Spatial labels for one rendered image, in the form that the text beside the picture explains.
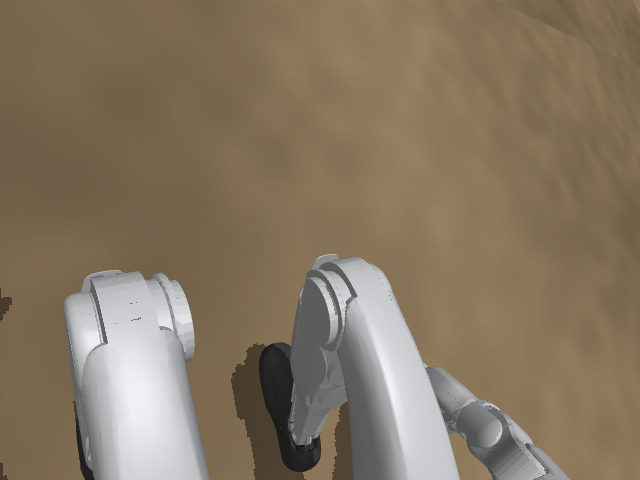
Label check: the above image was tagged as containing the left robot foot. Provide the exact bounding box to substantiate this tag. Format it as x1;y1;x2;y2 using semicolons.
76;416;95;480

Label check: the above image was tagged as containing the right robot foot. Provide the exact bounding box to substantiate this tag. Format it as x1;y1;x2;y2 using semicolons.
259;342;321;472

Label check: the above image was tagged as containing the right robot hand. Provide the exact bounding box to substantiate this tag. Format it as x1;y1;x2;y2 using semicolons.
424;364;479;435

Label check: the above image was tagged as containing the right robot arm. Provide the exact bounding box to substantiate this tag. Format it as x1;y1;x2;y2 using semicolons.
456;400;570;480

